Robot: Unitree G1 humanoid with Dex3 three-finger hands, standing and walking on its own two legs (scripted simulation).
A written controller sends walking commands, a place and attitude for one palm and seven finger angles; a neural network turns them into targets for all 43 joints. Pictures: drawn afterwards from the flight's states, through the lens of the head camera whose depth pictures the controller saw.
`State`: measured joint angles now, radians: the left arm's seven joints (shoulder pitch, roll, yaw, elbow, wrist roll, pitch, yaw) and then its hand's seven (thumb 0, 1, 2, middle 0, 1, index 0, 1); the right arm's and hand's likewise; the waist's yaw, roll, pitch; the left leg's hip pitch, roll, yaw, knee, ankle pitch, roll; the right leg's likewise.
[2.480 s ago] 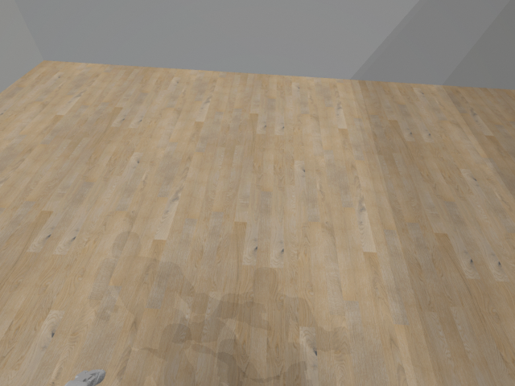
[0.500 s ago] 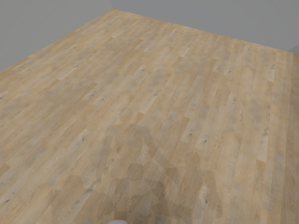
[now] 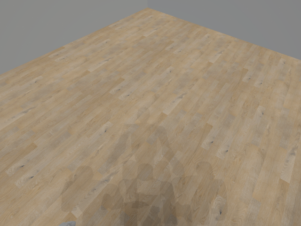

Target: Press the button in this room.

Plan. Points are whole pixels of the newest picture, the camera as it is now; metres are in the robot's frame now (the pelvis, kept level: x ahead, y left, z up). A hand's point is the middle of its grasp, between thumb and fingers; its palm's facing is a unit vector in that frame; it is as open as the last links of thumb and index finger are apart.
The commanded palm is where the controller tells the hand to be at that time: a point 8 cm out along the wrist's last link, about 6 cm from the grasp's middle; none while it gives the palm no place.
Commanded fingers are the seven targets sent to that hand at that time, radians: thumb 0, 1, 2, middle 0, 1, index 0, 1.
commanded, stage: turn or walk to find it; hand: left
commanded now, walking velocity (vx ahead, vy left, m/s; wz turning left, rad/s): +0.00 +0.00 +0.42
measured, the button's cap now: out of the picture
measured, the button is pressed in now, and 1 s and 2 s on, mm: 0 0 0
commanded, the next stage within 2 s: none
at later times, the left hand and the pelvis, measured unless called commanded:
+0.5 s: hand out of the picture -0.04 +0.16 -0.17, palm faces +0.28 -0.93 -0.23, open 7.4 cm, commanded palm none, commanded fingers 0.00 0.90 0.90 -0.20 -0.30 -0.20 -0.30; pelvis -0.03 -0.04 +0.00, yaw +14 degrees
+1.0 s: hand out of the picture -0.09 +0.23 -0.16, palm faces +0.45 -0.86 -0.25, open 7.4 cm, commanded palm none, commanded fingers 0.00 0.90 0.90 -0.20 -0.30 -0.20 -0.30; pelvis -0.07 +0.01 +0.00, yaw +25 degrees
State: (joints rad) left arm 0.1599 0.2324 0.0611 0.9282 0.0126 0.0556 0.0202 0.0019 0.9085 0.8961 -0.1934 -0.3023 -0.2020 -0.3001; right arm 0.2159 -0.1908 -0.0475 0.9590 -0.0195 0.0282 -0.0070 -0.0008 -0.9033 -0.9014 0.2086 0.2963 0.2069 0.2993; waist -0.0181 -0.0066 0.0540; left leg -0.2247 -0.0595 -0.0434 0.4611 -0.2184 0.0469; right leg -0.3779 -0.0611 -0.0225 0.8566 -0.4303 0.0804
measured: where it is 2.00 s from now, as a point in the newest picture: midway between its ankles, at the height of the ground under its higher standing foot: outside the picture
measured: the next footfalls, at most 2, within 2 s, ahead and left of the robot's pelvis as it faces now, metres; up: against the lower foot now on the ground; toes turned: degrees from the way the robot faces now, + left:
right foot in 0.10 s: +0.03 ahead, -0.12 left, +0.00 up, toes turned +0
left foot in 0.62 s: -0.05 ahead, +0.10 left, +0.00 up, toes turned +22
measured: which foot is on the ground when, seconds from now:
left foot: down 0.00-0.12, up 0.14-0.60, down 0.62-1.00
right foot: up 0.00-0.08, down 0.10-0.62, up 0.64-1.00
